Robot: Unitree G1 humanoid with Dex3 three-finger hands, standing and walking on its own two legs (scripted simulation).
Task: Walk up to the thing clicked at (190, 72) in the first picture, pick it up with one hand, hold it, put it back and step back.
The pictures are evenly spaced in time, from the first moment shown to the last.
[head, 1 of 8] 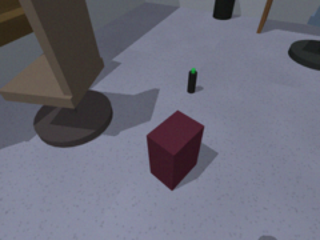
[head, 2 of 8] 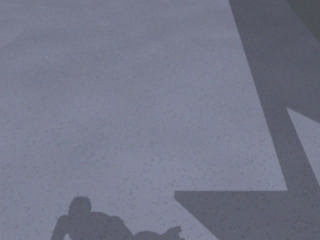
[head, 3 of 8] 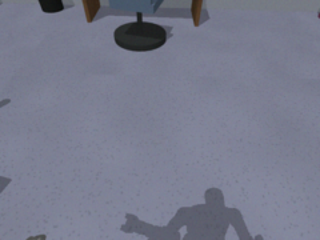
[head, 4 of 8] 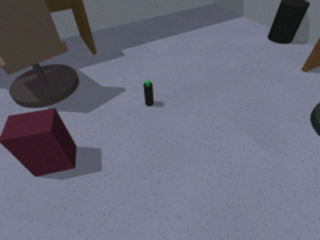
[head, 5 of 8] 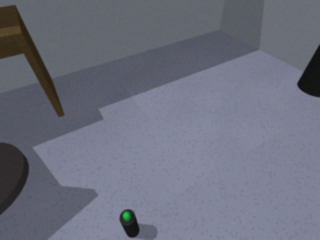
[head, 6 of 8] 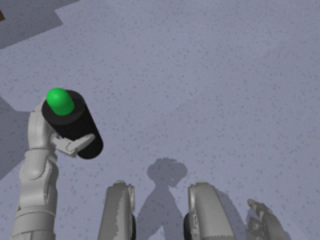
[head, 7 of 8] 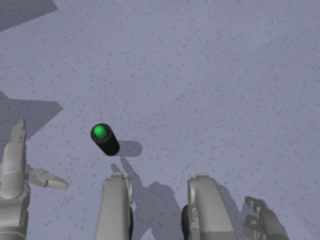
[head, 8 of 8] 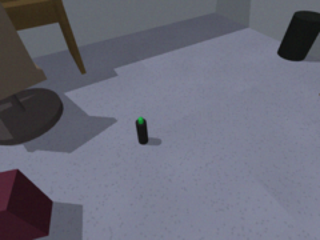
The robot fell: no
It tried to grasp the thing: yes
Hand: left
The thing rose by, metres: 0.64
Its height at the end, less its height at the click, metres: +0.00
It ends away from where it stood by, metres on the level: 0.01
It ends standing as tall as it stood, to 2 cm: yes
